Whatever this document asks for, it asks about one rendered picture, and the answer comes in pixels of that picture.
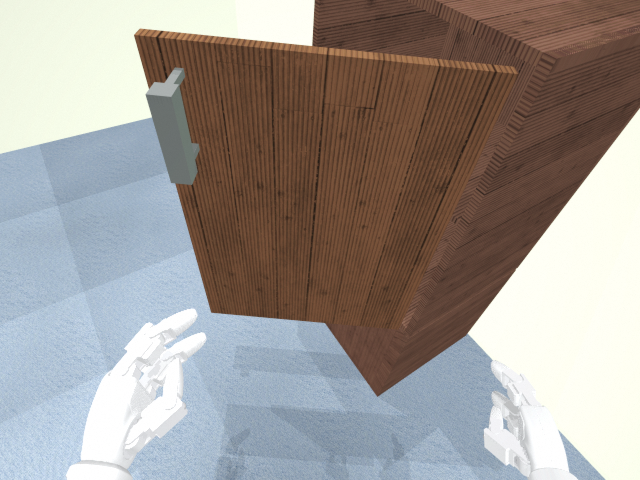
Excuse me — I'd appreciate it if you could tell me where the right robot hand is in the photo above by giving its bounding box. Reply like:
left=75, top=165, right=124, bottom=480
left=484, top=360, right=569, bottom=479

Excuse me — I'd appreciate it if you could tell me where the cupboard door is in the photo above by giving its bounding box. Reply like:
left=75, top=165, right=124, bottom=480
left=134, top=29, right=519, bottom=330

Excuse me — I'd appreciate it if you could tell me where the handle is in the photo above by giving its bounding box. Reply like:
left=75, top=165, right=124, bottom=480
left=145, top=67, right=200, bottom=185

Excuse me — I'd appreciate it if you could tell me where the left robot hand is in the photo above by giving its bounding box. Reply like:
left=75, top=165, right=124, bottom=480
left=80, top=309, right=206, bottom=469

